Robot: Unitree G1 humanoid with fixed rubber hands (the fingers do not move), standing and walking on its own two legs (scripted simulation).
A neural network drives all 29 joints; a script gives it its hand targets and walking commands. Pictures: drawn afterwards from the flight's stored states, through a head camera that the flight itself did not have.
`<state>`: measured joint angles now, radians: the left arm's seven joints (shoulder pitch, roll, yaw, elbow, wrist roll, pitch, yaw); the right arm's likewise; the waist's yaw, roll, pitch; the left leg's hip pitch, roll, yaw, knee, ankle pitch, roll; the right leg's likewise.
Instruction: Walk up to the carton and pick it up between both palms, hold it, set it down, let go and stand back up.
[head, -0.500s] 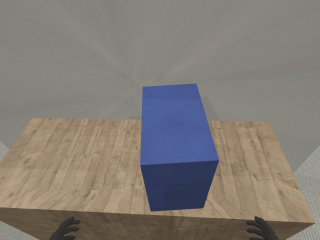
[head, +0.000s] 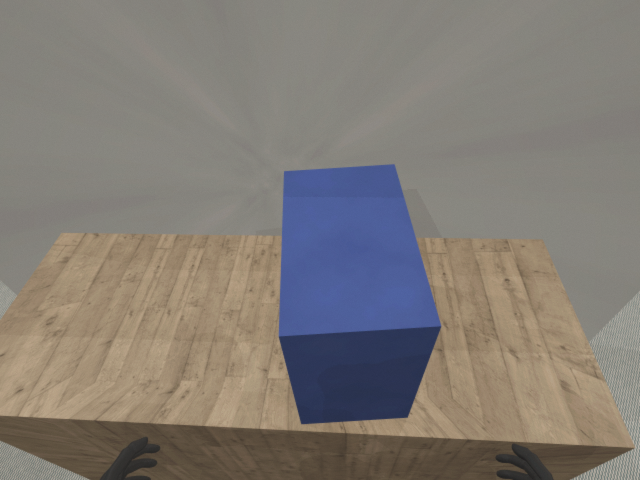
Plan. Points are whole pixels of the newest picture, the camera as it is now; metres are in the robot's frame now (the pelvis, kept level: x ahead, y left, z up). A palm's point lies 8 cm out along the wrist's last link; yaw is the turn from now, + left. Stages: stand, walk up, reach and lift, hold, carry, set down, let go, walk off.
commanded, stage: stand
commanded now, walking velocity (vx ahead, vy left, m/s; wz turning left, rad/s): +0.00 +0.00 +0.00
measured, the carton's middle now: (347, 296) +0.39 -0.01 -0.03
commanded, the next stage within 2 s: none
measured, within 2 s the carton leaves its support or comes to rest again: neither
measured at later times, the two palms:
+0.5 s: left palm out of the picture +0.12 +0.28 -0.06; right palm out of the picture +0.12 -0.26 -0.11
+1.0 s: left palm out of the picture +0.12 +0.28 -0.07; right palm out of the picture +0.11 -0.26 -0.12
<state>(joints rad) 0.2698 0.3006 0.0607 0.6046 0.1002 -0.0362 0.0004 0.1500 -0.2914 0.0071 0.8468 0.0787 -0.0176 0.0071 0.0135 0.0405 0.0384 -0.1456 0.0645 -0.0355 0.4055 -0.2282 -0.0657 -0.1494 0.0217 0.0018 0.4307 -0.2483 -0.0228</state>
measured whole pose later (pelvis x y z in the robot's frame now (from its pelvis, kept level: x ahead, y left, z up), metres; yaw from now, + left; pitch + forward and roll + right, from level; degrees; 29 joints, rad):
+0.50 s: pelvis +0.00 +0.00 +0.00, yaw +0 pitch -2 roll +0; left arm 0.26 0.30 0.06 0.62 0.10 -0.04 0.00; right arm 0.15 -0.29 0.01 0.86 0.08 -0.01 0.01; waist 0.01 0.04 0.04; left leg -0.15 0.06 -0.04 0.41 -0.23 -0.07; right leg -0.15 0.02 0.00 0.43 -0.25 -0.02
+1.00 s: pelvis +0.00 +0.00 +0.00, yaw +0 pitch -2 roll +0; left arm 0.26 0.30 0.06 0.63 0.10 -0.04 0.00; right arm 0.15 -0.29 0.01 0.88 0.08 -0.01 0.01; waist 0.01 0.04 0.04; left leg -0.15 0.06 -0.04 0.41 -0.22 -0.07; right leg -0.15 0.02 0.00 0.43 -0.24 -0.02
